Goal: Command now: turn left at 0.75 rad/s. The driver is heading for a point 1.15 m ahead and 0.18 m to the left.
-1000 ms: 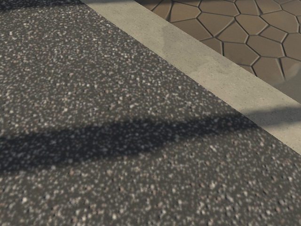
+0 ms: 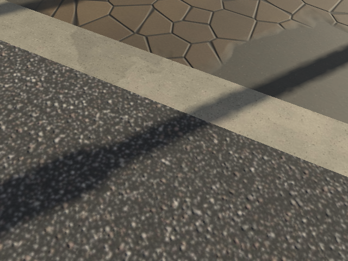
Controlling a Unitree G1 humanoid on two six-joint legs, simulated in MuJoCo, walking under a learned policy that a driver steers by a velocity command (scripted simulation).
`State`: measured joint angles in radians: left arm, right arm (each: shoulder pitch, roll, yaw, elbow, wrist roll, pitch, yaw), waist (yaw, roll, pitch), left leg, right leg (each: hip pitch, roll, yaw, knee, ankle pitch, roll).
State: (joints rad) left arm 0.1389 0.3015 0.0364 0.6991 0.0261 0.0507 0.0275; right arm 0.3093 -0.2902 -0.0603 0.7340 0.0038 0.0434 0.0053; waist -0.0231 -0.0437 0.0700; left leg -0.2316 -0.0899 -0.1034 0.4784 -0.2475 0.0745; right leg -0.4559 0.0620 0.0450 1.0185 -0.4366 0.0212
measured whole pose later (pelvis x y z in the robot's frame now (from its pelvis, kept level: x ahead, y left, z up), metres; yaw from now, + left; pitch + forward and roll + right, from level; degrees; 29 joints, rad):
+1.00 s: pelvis +0.14 +0.05 +0.00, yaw +24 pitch +1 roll +1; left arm 0.27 0.31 0.07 0.78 0.02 0.01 -0.07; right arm 0.37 -0.26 -0.02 0.81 -0.03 -0.08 -0.01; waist -0.01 -0.05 -0.02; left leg 0.07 -0.03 0.14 0.23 -0.33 0.02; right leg -0.75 -0.04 0.02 1.15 -0.14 -0.05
